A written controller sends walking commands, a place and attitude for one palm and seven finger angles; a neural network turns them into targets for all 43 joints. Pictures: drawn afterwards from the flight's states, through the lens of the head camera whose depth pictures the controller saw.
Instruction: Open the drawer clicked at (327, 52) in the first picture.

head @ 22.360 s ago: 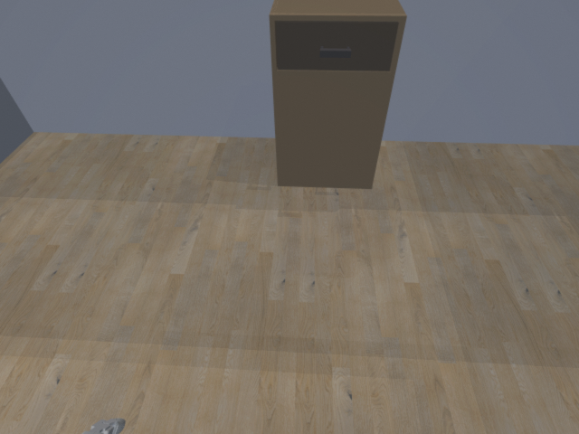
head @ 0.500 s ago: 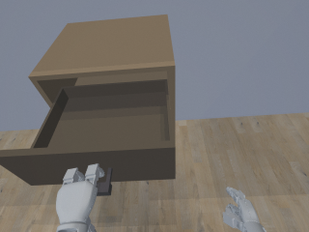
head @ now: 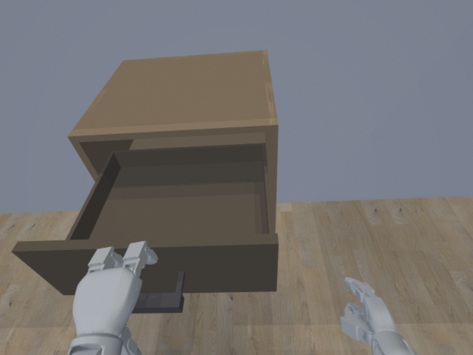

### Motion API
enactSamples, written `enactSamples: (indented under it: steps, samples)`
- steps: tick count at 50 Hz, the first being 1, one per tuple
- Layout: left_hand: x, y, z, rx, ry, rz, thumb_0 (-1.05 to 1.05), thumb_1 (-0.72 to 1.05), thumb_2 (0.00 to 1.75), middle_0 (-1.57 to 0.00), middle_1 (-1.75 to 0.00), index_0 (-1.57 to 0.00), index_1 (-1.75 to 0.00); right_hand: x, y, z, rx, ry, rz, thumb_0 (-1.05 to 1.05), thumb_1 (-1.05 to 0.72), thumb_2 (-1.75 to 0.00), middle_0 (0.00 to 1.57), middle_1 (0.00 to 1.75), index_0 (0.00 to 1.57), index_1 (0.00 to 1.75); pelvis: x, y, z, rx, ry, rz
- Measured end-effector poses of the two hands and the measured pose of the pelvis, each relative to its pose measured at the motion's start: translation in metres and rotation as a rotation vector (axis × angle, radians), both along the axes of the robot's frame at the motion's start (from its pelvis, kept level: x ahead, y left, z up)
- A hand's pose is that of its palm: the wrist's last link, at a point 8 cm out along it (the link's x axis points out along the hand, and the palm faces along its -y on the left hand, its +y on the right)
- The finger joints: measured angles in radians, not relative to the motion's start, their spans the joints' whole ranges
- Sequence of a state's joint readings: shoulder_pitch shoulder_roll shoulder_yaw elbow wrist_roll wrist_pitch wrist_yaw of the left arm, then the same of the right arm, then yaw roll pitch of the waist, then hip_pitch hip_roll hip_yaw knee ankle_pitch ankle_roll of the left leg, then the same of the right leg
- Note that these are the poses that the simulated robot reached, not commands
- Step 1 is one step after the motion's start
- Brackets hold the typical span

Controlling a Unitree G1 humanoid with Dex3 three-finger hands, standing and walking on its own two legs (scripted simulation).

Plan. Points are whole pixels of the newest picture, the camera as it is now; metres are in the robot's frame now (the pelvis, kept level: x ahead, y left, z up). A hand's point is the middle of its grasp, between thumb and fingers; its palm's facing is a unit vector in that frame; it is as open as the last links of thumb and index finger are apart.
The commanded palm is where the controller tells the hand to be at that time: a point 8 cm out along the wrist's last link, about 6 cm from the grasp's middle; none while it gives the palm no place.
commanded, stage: lift the hand off the handle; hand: left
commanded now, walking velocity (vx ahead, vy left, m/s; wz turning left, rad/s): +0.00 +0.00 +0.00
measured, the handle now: (151, 290) +0.23 +0.20 -0.02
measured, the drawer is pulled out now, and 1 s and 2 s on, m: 0.30 0.30 0.30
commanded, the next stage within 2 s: draw the hand back to the body in 0.72 s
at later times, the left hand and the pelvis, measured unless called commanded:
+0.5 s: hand (118, 267) +0.20 +0.20 +0.12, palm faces +0.18 -0.18 -0.97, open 13.8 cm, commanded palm +0.15 +0.20 +0.17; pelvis +0.01 +0.02 +0.01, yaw -1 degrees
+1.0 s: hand (107, 265) +0.19 +0.21 +0.13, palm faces +0.16 -0.13 -0.98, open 13.8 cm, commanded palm +0.15 +0.21 +0.19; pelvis +0.00 +0.01 +0.02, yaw -1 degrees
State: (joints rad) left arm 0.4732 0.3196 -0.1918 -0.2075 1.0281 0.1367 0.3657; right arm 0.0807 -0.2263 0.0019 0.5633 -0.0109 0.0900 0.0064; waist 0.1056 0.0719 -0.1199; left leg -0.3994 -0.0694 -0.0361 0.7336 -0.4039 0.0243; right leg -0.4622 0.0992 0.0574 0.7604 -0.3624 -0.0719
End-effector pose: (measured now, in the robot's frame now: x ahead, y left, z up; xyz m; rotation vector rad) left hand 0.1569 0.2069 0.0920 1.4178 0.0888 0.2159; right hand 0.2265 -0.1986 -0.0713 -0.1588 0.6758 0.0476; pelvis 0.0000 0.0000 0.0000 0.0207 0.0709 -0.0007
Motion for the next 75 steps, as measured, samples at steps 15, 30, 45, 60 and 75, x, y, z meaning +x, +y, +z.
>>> enactSamples:
  steps: [15,30,45,60,75]
  samples:
    - [0.005,0.009,0.039,-0.018,-0.041,-0.019,0.0,-0.49,0.3,-0.34,-1.21,-0.34,-1.2,0.003,0.022,0.004,0.036,0.025,0.039,0.01,-0.9,-0.9,0.2,0.3,0.2,0.3,0.006,0.011,0.009,-0.013,-0.034,-0.003]
    - [0.013,-0.001,0.086,-0.036,-0.107,-0.077,0.0,-0.49,0.3,-0.32,-1.2,-0.32,-1.2,0.008,0.033,0.019,0.09,0.002,0.056,0.01,-0.9,-0.9,0.2,0.3,0.2,0.3,0.007,0.018,0.017,-0.015,-0.079,-0.017]
    - [0.006,-0.002,0.084,-0.031,-0.043,-0.071,0.0,-0.49,0.3,-0.32,-1.2,-0.32,-1.2,0.005,0.027,0.026,0.058,0.005,0.084,0.01,-0.9,-0.9,0.2,0.3,0.2,0.3,-0.004,0.01,0.022,-0.015,-0.111,-0.01]
    - [-0.002,0.026,0.095,-0.003,-0.028,0.011,0.0,-0.49,0.3,-0.32,-1.2,-0.32,-1.2,-0.008,0.007,0.021,0.033,0.029,0.031,0.01,-0.9,-0.9,0.2,0.3,0.2,0.3,-0.006,0.003,0.024,-0.014,-0.119,-0.002]
    - [-0.017,0.05,0.098,-0.496,-0.166,-0.011,-0.01,-0.48,0.31,-0.32,-1.19,-0.32,-1.19,-0.007,0.014,0.028,-0.018,-0.046,0.012,0.01,-0.9,-0.9,0.2,0.3,0.2,0.3,-0.006,0.012,0.024,-0.023,-0.136,0.028]
